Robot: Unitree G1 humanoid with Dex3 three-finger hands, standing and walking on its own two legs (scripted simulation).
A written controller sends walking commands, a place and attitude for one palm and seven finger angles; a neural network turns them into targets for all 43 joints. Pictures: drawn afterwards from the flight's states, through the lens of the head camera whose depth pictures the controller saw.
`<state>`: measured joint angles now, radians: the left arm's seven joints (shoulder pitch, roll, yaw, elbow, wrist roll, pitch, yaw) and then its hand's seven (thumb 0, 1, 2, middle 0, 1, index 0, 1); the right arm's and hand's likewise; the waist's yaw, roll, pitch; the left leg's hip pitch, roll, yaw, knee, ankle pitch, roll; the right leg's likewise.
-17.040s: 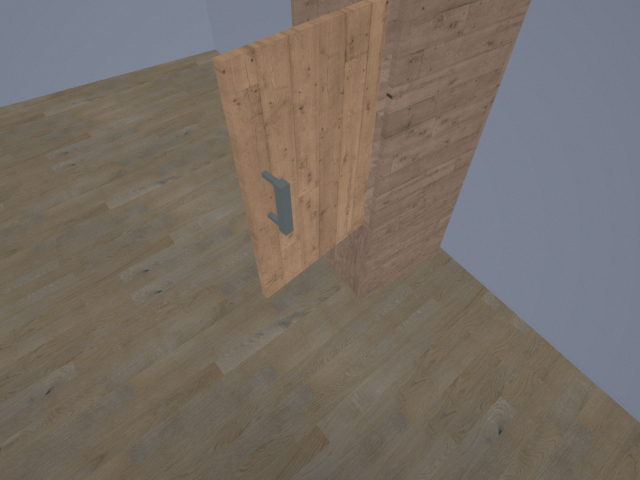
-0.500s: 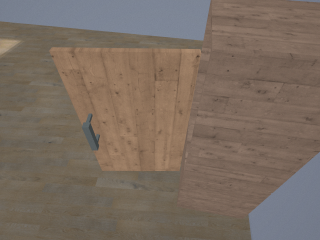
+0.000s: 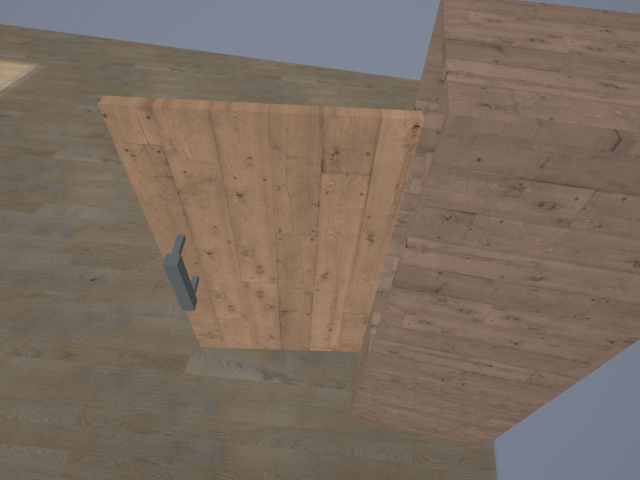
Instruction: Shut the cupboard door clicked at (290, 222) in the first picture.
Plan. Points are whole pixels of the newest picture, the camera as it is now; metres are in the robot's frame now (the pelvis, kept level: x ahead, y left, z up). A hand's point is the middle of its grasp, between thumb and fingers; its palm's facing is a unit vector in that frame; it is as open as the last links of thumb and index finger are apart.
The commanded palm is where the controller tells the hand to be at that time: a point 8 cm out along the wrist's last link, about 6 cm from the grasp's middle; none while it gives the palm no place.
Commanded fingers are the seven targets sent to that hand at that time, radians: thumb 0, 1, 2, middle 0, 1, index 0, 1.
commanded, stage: come to a stop and stand still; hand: left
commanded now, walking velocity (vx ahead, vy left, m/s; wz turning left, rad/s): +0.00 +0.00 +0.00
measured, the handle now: (184, 273) +0.40 +0.24 -0.03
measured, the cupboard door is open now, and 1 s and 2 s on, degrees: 100 100 100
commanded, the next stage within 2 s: look again from close up in 1.58 s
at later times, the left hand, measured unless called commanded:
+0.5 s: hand out of the picture +0.01 +0.20 -0.18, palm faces +0.00 -0.98 -0.22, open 7.4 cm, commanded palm none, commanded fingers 0.00 0.90 0.90 -0.20 -0.30 -0.20 -0.30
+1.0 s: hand out of the picture -0.02 +0.19 -0.17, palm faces +0.02 -0.98 -0.22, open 7.4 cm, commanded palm none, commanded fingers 0.00 0.90 0.90 -0.20 -0.30 -0.20 -0.30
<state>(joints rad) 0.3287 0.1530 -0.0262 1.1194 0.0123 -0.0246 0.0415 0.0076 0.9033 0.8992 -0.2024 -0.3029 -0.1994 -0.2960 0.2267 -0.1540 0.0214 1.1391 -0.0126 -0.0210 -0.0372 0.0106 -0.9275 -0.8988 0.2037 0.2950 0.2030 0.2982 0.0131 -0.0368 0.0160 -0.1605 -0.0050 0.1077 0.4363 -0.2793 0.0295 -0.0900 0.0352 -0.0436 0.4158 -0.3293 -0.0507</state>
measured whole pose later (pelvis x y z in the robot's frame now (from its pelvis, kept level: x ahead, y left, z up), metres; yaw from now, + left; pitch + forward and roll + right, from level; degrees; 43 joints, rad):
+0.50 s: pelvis +0.00 +0.01 +0.00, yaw +0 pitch +0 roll +1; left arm 0.27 0.20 -0.01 1.10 0.01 -0.01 0.04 0.01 0.90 0.90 -0.20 -0.30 -0.20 -0.30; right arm 0.23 -0.16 0.03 1.15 -0.02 -0.02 -0.03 0.01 -0.91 -0.90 0.20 0.30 0.20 0.30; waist 0.00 -0.03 0.03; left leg -0.13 -0.03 0.12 0.39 -0.26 0.05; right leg -0.08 0.01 -0.03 0.40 -0.32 -0.03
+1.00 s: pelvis -0.03 +0.01 +0.00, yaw +0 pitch -2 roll +1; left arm 0.31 0.16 -0.03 1.05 0.01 -0.02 0.05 0.01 0.90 0.90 -0.20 -0.30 -0.20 -0.30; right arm 0.19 -0.18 0.00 1.05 -0.02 0.00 -0.02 0.01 -0.91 -0.90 0.20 0.30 0.20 0.30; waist 0.01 0.01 0.03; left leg -0.19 -0.02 0.11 0.49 -0.27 0.05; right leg -0.14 0.01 -0.04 0.51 -0.34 -0.04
